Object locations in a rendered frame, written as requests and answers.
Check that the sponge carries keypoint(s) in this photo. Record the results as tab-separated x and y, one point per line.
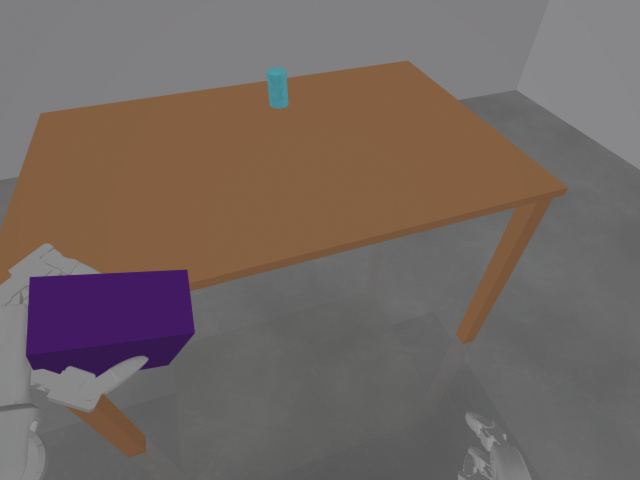
95	321

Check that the left robot hand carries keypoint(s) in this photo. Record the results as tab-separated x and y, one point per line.
74	387

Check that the table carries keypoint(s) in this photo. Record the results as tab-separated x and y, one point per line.
219	183

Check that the left robot forearm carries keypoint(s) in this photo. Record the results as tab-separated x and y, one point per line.
23	454

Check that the right robot hand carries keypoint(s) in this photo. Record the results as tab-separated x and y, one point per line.
505	461

